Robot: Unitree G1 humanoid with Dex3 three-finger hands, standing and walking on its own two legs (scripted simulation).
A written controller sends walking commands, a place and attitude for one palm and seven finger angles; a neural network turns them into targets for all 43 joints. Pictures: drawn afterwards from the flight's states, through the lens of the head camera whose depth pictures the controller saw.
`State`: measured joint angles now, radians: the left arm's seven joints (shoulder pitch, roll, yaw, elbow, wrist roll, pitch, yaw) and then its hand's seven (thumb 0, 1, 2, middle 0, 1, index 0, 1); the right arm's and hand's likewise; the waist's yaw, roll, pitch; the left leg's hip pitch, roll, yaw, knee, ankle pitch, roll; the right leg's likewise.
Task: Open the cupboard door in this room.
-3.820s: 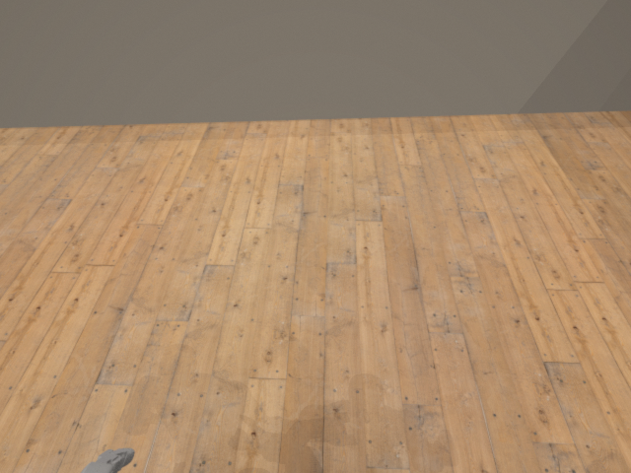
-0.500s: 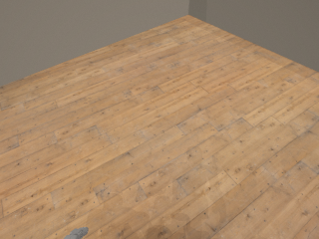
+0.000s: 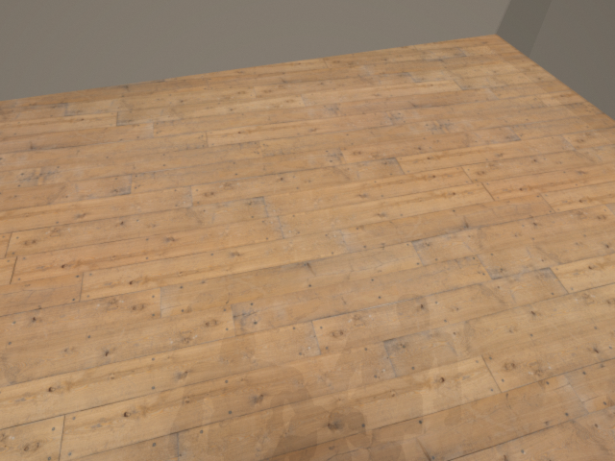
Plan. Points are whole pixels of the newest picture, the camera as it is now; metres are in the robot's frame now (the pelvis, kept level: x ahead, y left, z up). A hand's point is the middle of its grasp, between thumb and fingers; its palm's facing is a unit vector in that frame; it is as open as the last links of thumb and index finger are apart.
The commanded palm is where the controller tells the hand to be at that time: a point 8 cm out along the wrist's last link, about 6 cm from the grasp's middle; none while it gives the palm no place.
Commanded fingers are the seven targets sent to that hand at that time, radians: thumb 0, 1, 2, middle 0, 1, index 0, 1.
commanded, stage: turn or walk to find it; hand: left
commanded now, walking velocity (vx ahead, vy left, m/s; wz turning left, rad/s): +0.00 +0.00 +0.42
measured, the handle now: out of the picture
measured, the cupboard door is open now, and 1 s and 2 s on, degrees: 0 0 0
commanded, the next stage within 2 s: none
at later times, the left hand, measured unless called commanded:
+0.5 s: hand out of the picture +0.07 +0.20 -0.14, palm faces +0.17 -0.95 -0.27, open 7.3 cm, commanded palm none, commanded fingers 0.00 0.90 0.90 -0.20 -0.30 -0.20 -0.30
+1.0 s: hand out of the picture -0.13 +0.19 -0.17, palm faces +0.46 -0.86 -0.23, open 7.3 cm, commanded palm none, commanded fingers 0.00 0.90 0.90 -0.20 -0.30 -0.20 -0.30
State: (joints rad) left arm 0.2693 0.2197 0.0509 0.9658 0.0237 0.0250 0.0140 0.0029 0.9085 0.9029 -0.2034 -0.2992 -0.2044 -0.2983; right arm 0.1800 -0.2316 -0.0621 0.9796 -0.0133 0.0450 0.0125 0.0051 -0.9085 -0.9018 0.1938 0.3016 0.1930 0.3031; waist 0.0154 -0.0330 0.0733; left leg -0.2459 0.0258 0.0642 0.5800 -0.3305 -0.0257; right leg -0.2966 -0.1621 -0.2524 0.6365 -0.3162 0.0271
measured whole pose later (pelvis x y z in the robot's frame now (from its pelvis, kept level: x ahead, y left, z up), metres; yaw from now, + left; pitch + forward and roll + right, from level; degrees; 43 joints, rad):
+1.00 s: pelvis -0.06 -0.01 +0.00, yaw +25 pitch -1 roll +0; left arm 0.28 0.22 0.05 0.98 0.03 0.02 0.02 0.00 0.91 0.90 -0.20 -0.30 -0.20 -0.30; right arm 0.16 -0.23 -0.06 0.97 -0.01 0.05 0.01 0.01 -0.91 -0.90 0.19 0.30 0.19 0.30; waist 0.02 -0.02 0.08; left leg -0.26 0.03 0.08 0.62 -0.34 -0.04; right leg -0.26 -0.15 -0.28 0.62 -0.32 0.01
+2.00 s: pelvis -0.12 -0.06 +0.01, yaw +50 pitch -1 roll +2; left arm 0.25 0.19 0.04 0.96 0.03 0.01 0.02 0.00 0.92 0.90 -0.20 -0.30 -0.20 -0.30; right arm 0.19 -0.25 -0.07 1.00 -0.02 0.07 0.01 0.01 -0.91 -0.90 0.19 0.30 0.19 0.30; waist 0.01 0.00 0.07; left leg -0.35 0.04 0.03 0.83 -0.44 -0.06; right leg -0.23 -0.14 -0.23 0.55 -0.30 -0.01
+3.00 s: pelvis -0.16 -0.10 +0.01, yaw +75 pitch +0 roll +1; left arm 0.25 0.20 0.04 0.97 0.03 0.01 0.01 0.00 0.91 0.90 -0.20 -0.30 -0.20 -0.30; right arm 0.17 -0.24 -0.06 0.99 -0.01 0.06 0.01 0.01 -0.91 -0.90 0.19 0.30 0.19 0.30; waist 0.02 -0.01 0.08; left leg -0.29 0.03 0.06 0.70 -0.40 -0.05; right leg -0.25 -0.15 -0.27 0.59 -0.32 0.00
